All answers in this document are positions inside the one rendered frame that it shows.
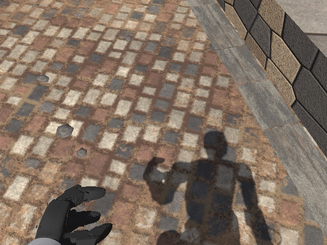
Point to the left robot hand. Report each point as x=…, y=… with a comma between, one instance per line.
x=58, y=220

